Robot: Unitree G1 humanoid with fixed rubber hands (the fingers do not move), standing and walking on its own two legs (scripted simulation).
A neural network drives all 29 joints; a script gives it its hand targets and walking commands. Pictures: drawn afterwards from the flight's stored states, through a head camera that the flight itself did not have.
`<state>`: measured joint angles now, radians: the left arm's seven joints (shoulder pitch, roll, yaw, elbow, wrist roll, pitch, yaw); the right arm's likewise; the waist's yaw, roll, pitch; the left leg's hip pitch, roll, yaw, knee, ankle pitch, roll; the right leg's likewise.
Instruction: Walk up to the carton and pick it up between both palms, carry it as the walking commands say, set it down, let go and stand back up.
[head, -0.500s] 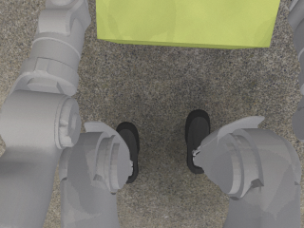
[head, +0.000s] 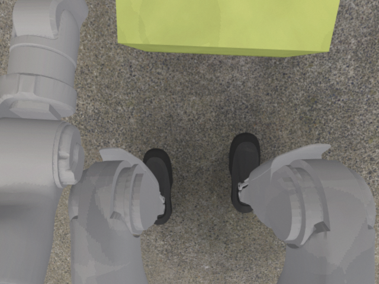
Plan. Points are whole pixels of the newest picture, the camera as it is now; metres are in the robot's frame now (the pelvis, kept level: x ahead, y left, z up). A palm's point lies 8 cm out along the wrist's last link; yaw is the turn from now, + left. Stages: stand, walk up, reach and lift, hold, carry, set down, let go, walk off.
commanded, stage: set down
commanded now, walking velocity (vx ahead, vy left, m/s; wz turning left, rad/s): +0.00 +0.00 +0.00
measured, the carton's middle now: out of the picture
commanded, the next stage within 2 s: let go in 1.26 s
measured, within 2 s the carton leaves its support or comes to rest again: neither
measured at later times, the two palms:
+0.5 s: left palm out of the picture +0.59 +0.15 -0.02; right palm out of the picture +0.54 -0.31 -0.02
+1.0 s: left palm out of the picture +0.60 +0.15 +0.13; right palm out of the picture +0.55 -0.33 +0.13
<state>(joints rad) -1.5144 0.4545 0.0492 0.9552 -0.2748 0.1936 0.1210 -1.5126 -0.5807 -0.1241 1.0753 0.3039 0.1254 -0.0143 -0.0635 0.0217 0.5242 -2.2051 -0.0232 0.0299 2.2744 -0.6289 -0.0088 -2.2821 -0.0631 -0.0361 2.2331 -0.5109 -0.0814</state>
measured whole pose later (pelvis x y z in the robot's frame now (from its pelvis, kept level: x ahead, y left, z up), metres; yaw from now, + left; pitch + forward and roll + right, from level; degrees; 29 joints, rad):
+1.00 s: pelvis +0.00 -0.01 +0.23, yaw -2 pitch +30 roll +4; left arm -1.46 0.50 0.20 0.68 -0.22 0.45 0.06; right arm -1.47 -0.65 -0.19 0.75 0.23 0.43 0.05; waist -0.05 0.00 0.52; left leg -1.53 -0.04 0.02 1.46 -0.46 -0.02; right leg -1.61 0.03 0.04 1.45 -0.37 -0.03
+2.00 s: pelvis +0.12 +0.01 +0.40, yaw -3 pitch +26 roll +0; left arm -0.20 0.18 0.13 0.54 0.04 0.07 -0.03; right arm -0.20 -0.23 -0.17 0.60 -0.01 0.05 0.11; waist -0.01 0.00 -0.09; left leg -0.80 -0.05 -0.05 0.64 -0.30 0.02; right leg -0.84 0.03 0.04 0.61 -0.23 0.01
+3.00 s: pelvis +0.16 -0.02 +0.42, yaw +0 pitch +1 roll -1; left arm 0.22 0.31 0.07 0.75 0.04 0.01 0.01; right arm 0.25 -0.33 -0.08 0.70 -0.03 0.04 0.00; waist 0.00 0.03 -0.05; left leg -0.16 0.02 -0.10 0.50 -0.35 -0.03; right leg -0.18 0.07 -0.03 0.46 -0.29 -0.05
